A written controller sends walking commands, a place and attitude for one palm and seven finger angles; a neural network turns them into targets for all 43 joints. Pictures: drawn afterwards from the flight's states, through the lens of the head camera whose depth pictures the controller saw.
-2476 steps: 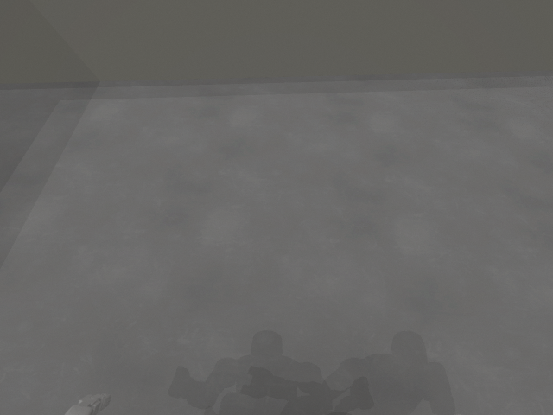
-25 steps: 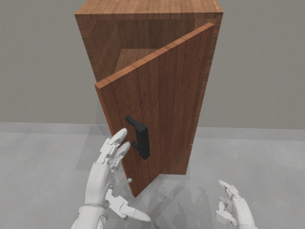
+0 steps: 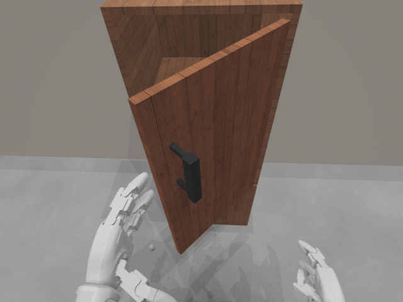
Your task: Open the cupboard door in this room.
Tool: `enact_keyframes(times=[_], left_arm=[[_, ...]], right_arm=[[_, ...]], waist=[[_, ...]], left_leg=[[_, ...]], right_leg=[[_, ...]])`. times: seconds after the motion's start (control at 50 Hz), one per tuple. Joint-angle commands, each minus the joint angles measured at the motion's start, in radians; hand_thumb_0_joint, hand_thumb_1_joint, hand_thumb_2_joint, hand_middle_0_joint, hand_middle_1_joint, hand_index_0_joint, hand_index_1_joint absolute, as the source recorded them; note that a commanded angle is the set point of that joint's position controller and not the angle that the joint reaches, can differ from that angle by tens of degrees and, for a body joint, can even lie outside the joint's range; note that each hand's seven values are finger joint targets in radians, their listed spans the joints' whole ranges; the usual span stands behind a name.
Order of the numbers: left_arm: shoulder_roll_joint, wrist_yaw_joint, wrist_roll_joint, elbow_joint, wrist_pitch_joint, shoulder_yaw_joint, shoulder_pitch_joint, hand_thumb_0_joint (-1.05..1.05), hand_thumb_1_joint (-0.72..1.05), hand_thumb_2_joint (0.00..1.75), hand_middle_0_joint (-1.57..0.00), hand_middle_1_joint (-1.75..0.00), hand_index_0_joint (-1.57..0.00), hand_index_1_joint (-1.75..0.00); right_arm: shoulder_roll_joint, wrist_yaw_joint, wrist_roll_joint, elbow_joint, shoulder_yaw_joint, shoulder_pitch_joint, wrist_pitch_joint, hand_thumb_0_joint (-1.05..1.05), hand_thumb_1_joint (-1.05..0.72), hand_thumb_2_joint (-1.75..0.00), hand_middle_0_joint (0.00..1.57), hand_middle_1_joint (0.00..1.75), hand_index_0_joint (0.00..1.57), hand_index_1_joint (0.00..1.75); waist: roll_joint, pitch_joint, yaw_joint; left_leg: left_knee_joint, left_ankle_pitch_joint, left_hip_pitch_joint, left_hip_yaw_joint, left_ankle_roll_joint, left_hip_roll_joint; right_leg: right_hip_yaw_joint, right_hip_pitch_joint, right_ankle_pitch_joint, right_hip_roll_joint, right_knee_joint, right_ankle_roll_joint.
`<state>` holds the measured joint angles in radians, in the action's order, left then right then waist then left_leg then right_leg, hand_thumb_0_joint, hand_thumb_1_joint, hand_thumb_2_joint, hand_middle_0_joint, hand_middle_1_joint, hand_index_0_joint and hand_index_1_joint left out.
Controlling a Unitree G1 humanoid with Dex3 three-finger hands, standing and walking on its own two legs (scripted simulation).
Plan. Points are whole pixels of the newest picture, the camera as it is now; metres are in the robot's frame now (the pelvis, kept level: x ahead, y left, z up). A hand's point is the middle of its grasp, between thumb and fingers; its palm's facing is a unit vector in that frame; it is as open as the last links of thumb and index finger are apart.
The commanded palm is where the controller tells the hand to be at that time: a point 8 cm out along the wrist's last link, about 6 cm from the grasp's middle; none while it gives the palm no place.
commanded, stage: draw the hand back to the body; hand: left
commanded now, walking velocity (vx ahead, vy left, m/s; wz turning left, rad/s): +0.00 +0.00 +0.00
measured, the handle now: (185, 173) +0.33 +0.05 +0.11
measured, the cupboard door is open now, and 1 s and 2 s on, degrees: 47 47 47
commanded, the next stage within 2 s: step back with the hand held close in 1.50 s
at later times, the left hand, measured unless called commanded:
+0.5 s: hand (85, 233) +0.19 +0.18 +0.15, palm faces +0.08 -0.98 -0.20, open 15.9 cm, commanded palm +0.15 +0.23 +0.17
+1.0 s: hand (11, 211) +0.20 +0.26 +0.19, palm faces +0.39 -0.83 -0.40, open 10.5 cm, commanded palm +0.15 +0.31 +0.21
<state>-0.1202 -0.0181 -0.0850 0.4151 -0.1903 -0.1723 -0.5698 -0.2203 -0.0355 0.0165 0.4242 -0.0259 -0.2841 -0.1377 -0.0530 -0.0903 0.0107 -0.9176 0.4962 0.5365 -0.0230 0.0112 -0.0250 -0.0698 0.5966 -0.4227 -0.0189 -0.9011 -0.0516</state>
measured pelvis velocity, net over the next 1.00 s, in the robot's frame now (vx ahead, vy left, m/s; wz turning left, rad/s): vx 0.01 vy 0.02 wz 0.00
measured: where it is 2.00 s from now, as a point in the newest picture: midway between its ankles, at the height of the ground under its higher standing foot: outside the picture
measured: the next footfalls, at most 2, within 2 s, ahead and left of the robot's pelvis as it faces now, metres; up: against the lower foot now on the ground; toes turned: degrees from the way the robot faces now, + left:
none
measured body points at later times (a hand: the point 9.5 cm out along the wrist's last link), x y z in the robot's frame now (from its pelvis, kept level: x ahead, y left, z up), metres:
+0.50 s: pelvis +0.01 +0.02 +0.02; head +0.00 +0.00 +0.47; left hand +0.18 +0.23 +0.16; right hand +0.21 -0.19 -0.04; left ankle -0.02 +0.11 -0.69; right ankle +0.02 -0.09 -0.69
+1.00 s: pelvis +0.01 +0.02 +0.05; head +0.00 +0.00 +0.50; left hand +0.17 +0.30 +0.22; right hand +0.20 -0.19 -0.04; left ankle -0.02 +0.11 -0.69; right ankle +0.02 -0.09 -0.69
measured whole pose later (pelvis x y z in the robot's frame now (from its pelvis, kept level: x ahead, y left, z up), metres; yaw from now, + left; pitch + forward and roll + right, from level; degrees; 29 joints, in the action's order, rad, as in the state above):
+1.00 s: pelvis +0.01 +0.02 +0.05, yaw +0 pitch -3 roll -1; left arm -0.32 0.13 -0.04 0.44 -0.10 0.25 -0.53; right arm -0.21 -0.09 0.00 0.62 -0.04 -0.21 -0.14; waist -0.07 0.00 0.06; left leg -0.49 0.32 0.13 -0.02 0.04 -0.04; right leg -0.05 0.18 -0.24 -0.01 -0.46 -0.02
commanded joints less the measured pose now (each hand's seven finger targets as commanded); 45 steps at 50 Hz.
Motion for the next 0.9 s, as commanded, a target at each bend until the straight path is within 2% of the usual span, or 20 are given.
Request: enact_keyframes(times=[0.0, 0.04, 0.06, 0.12, 0.14, 0.2, 0.26, 0.28, 0.3, 0.4, 0.42, 0.44, 0.46, 0.48, 0.54, 0.66, 0.68, 0.74, 0.76, 0.88], left_arm=[[-0.089, 0.021, -0.024, 0.27, -0.047, 0.137, 0.008, 0.0, -0.5, 0.3, -0.15, -0.3, -0.15, -0.3], [-0.088, 0.005, -0.047, 0.281, -0.029, 0.145, 0.019, 0.0, -0.5, 0.3, -0.15, -0.3, -0.15, -0.3], [-0.087, -0.004, -0.052, 0.287, -0.021, 0.143, 0.023, 0.0, -0.5, 0.3, -0.15, -0.3, -0.15, -0.3], [-0.074, -0.038, -0.077, 0.31, 0.005, 0.131, 0.002, 0.0, -0.5, 0.3, -0.15, -0.3, -0.15, -0.3], [-0.091, -0.047, -0.077, 0.315, 0.016, 0.143, 0.013, 0.0, -0.5, 0.3, -0.15, -0.3, -0.15, -0.3], [-0.118, -0.061, -0.087, 0.296, 0.052, 0.186, 0.014, 0.0, -0.5, 0.3, -0.15, -0.3, -0.15, -0.3], [-0.152, -0.067, -0.095, 0.303, 0.072, 0.239, 0.021, 0.0, -0.5, 0.3, -0.15, -0.3, -0.15, -0.3], [-0.132, -0.074, -0.105, 0.325, 0.074, 0.227, 0.034, 0.0, -0.5, 0.3, -0.15, -0.3, -0.15, -0.3], [-0.154, -0.075, -0.115, 0.325, 0.077, 0.259, 0.034, 0.0, -0.5, 0.3, -0.15, -0.3, -0.15, -0.3], [-0.183, -0.116, -0.158, 0.334, 0.092, 0.316, 0.044, 0.0, -0.32, 0.37, -0.16, -0.3, -0.16, -0.3], [-0.336, -0.001, -0.007, 0.411, 0.073, 0.344, 0.103, 0.0, -0.29, 0.39, -0.16, -0.3, -0.16, -0.3], [-0.253, 0.047, -0.001, 0.343, 0.084, 0.323, 0.026, 0.0, -0.26, 0.4, -0.16, -0.3, -0.16, -0.3], [-0.242, 0.072, 0.016, 0.323, 0.088, 0.313, 0.021, 0.0, -0.22, 0.42, -0.16, -0.3, -0.16, -0.3], [-0.216, 0.084, 0.024, 0.311, 0.087, 0.292, 0.008, 0.0, -0.18, 0.43, -0.16, -0.3, -0.16, -0.3], [-0.254, 0.113, 0.042, 0.331, 0.073, 0.331, 0.025, 0.0, -0.08, 0.48, -0.16, -0.3, -0.16, -0.3], [-0.287, 0.143, 0.053, 0.302, 0.053, 0.385, 0.039, 0.0, 0.13, 0.57, -0.17, -0.3, -0.17, -0.3], [-0.289, 0.145, 0.051, 0.288, 0.053, 0.398, 0.042, 0.0, 0.17, 0.58, -0.17, -0.3, -0.17, -0.3], [-0.306, 0.152, 0.051, 0.275, 0.043, 0.435, 0.082, 0.0, 0.27, 0.63, -0.18, -0.3, -0.18, -0.3], [-0.324, 0.156, 0.05, 0.275, 0.039, 0.458, 0.092, 0.0, 0.31, 0.64, -0.18, -0.3, -0.18, -0.3], [-0.339, 0.158, 0.043, 0.244, 0.029, 0.515, 0.091, 0.0, 0.51, 0.74, -0.19, -0.3, -0.19, -0.3]], right_arm=[[-0.08, -0.009, 0.012, -0.185, 0.028, 0.1, -0.056, 0.0, -0.9, -0.9, 0.2, 0.3, 0.2, 0.3], [-0.082, -0.011, 0.018, -0.18, 0.021, 0.108, -0.059, 0.0, -0.9, -0.9, 0.2, 0.3, 0.2, 0.3], [-0.087, -0.014, 0.02, -0.177, 0.023, 0.112, -0.062, 0.0, -0.9, -0.9, 0.2, 0.3, 0.2, 0.3], [-0.091, -0.017, 0.024, -0.172, 0.019, 0.106, -0.077, 0.0, -0.9, -0.9, 0.2, 0.3, 0.2, 0.3], [-0.095, -0.019, 0.026, -0.166, 0.02, 0.105, -0.079, 0.0, -0.9, -0.9, 0.2, 0.3, 0.2, 0.3], [-0.098, -0.026, 0.026, -0.157, 0.018, 0.104, -0.082, 0.0, -0.9, -0.9, 0.2, 0.3, 0.2, 0.3], [-0.1, -0.032, 0.027, -0.15, 0.017, 0.117, -0.082, 0.0, -0.9, -0.9, 0.2, 0.3, 0.2, 0.3], [-0.096, -0.033, 0.029, -0.153, 0.014, 0.121, -0.084, 0.0, -0.9, -0.9, 0.2, 0.3, 0.2, 0.3], [-0.097, -0.036, 0.032, -0.146, 0.016, 0.119, -0.085, 0.0, -0.9, -0.9, 0.2, 0.3, 0.2, 0.3], [-0.1, -0.044, 0.034, -0.126, 0.013, 0.128, -0.095, 0.0, -0.9, -0.9, 0.2, 0.3, 0.2, 0.3], [-0.093, -0.065, 0.011, -0.13, 0.015, 0.116, -0.089, 0.0, -0.9, -0.9, 0.2, 0.3, 0.2, 0.3], [-0.074, -0.07, 0.002, -0.115, 0.008, 0.11, -0.087, 0.0, -0.9, -0.9, 0.2, 0.3, 0.2, 0.3], [-0.082, -0.066, 0.003, -0.103, 0.008, 0.119, -0.082, 0.0, -0.9, -0.9, 0.2, 0.3, 0.2, 0.3], [-0.079, -0.064, -0.001, -0.097, 0.007, 0.118, -0.077, 0.0, -0.9, -0.9, 0.2, 0.3, 0.2, 0.3], [-0.085, -0.059, -0.006, -0.075, 0.01, 0.131, -0.069, 0.0, -0.9, -0.9, 0.2, 0.3, 0.2, 0.3], [-0.091, -0.059, -0.01, -0.036, 0.013, 0.169, -0.068, 0.0, -0.9, -0.9, 0.2, 0.3, 0.2, 0.3], [-0.089, -0.06, -0.012, -0.03, 0.013, 0.17, -0.065, 0.0, -0.9, -0.9, 0.2, 0.3, 0.2, 0.3], [-0.089, -0.062, -0.012, -0.014, 0.014, 0.183, -0.061, 0.0, -0.9, -0.9, 0.2, 0.3, 0.2, 0.3], [-0.092, -0.064, -0.011, -0.008, 0.016, 0.191, -0.061, 0.0, -0.9, -0.9, 0.2, 0.3, 0.2, 0.3], [-0.089, -0.058, -0.012, 0.017, 0.023, 0.201, -0.056, 0.0, -0.9, -0.9, 0.2, 0.3, 0.2, 0.3]], waist=[[0.092, -0.136, 0.017], [0.071, -0.104, 0.012], [0.083, -0.107, 0.008], [0.061, -0.092, 0.003], [0.039, -0.08, 0.0], [0.076, -0.062, 0.005], [0.056, -0.067, 0.019], [0.043, -0.069, 0.015], [0.052, -0.068, 0.019], [0.029, -0.082, 0.024], [0.004, -0.061, 0.041], [0.021, -0.018, 0.028], [0.035, -0.007, 0.033], [0.035, 0.006, 0.024], [-0.014, -0.023, 0.026], [0.002, -0.001, 0.034], [0.027, 0.01, 0.033], [0.022, 0.022, 0.035], [-0.007, 0.016, 0.041], [-0.002, 0.018, 0.047]], left_leg=[[0.15, -0.201, 0.019, -0.003, 0.013, -0.007], [0.166, -0.19, 0.013, -0.004, 0.011, -0.006], [0.167, -0.201, 0.004, -0.008, 0.013, -0.003], [0.183, -0.218, -0.025, -0.014, 0.012, 0.0], [0.191, -0.22, -0.035, -0.019, 0.01, 0.003], [0.202, -0.22, -0.041, -0.023, 0.011, 0.003], [0.22, -0.234, -0.057, -0.026, 0.009, 0.003], [0.224, -0.241, -0.073, -0.025, 0.008, 0.001], [0.228, -0.251, -0.078, -0.028, 0.006, 0.004], [0.244, -0.31, -0.116, -0.032, 0.003, 0.003], [0.286, -0.33, -0.102, -0.027, 0.005, 0.016], [0.301, -0.317, -0.104, -0.027, 0.001, 0.012], [0.315, -0.331, -0.118, -0.033, 0.001, 0.017], [0.324, -0.353, -0.142, -0.03, 0.001, 0.021], [0.36, -0.398, -0.2, -0.027, -0.003, 0.022], [0.438, -0.43, -0.266, -0.033, -0.009, 0.032], [0.451, -0.418, -0.264, -0.033, -0.011, 0.032], [0.484, -0.386, -0.281, -0.032, -0.012, 0.031], [0.491, -0.392, -0.286, -0.03, -0.011, 0.029], [0.525, -0.447, -0.322, -0.024, -0.017, 0.034]], right_leg=[[0.083, -0.205, 0.174, 0.023, 0.189, 0.04], [0.074, -0.199, 0.16, 0.019, 0.202, 0.04], [0.072, -0.204, 0.17, 0.018, 0.206, 0.04], [0.05, -0.197, 0.203, 0.013, 0.208, 0.042], [0.043, -0.188, 0.199, 0.01, 0.208, 0.039], [0.038, -0.197, 0.193, 0.011, 0.223, 0.042], [0.028, -0.221, 0.194, 0.01, 0.228, 0.036], [0.026, -0.223, 0.204, 0.01, 0.23, 0.038], [0.02, -0.228, 0.215, 0.007, 0.232, 0.038], [0.015, -0.272, 0.291, 0.006, 0.248, 0.038], [0.055, -0.313, 0.287, 0.027, 0.285, 0.026], [0.047, -0.304, 0.268, 0.03, 0.304, 0.028], [0.043, -0.319, 0.268, 0.028, 0.318, 0.026], [0.038, -0.32, 0.28, 0.029, 0.322, 0.03], [0.033, -0.364, 0.305, 0.03, 0.35, 0.03], [0.024, -0.424, 0.303, 0.026, 0.407, 0.029], [0.023, -0.433, 0.299, 0.026, 0.415, 0.031], [0.023, -0.451, 0.276, 0.024, 0.443, 0.031], [0.027, -0.47, 0.282, 0.026, 0.452, 0.027], [0.027, -0.507, 0.324, 0.026, 0.48, 0.029]])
